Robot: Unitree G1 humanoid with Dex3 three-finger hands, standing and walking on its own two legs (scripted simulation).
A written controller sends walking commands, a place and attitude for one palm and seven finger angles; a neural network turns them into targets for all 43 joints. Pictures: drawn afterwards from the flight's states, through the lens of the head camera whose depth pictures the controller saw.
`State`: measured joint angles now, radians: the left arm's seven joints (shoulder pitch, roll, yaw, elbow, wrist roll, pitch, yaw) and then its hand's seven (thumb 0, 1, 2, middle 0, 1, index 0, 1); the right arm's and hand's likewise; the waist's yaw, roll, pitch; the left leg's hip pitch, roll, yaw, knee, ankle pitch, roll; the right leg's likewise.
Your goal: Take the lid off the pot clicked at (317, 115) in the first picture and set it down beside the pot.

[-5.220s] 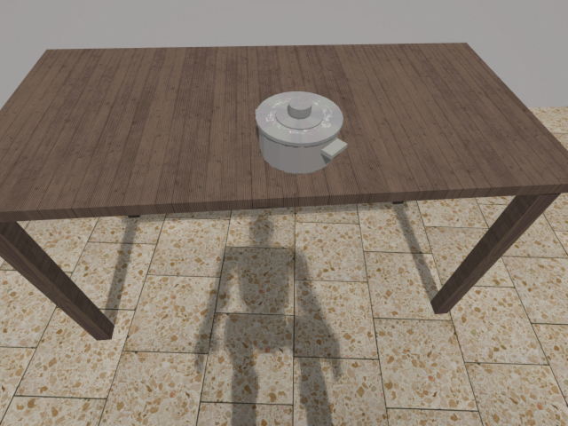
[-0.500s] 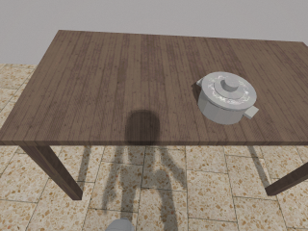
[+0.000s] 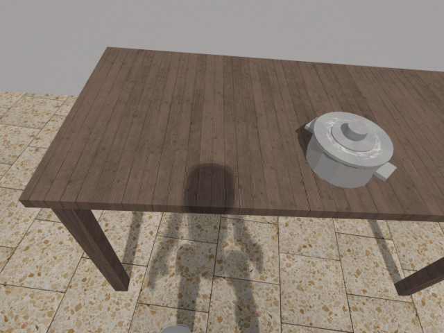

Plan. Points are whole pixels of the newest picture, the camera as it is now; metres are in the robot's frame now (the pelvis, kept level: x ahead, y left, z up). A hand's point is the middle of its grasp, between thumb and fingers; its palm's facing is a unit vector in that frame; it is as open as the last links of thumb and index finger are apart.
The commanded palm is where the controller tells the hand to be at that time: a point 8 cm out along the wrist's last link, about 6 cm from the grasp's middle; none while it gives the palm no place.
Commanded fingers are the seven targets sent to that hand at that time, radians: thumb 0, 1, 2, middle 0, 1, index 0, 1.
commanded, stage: look again from close up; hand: left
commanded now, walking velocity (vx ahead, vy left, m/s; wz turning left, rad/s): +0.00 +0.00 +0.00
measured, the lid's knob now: (356, 130) +0.55 -0.26 +0.08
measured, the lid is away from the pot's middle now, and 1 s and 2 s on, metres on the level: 0.00 0.00 0.00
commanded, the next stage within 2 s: shuffle to correct the standing spot in 1.26 s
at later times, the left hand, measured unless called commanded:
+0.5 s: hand out of the picture -0.01 +0.15 -0.17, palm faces +0.03 -0.98 -0.18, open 7.4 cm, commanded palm none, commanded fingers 0.00 0.90 0.90 -0.20 -0.30 -0.20 -0.30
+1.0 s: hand out of the picture +0.01 +0.13 -0.17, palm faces +0.02 -0.99 -0.17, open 7.4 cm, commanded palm none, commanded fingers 0.00 0.90 0.90 -0.20 -0.30 -0.20 -0.30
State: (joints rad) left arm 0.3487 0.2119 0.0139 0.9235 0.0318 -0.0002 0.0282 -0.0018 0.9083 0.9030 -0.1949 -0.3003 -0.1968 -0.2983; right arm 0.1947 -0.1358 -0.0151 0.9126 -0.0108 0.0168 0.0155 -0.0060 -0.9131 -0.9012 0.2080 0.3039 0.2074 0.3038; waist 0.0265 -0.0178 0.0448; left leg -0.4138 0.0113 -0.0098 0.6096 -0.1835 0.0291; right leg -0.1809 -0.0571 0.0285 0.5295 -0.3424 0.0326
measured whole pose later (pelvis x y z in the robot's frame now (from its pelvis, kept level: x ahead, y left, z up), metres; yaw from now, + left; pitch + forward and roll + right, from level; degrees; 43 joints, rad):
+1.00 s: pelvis +0.01 -0.04 +0.01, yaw -1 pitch -2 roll -1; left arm 0.33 0.16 0.01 1.02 0.02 0.00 0.02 0.00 0.91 0.90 -0.20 -0.30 -0.20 -0.30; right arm 0.27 -0.16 -0.03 1.01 -0.01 0.00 -0.01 0.01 -0.92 -0.90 0.20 0.30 0.20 0.30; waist 0.01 -0.01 0.07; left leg -0.33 0.04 -0.02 0.54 -0.17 -0.03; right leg -0.13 -0.03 0.03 0.51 -0.35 0.05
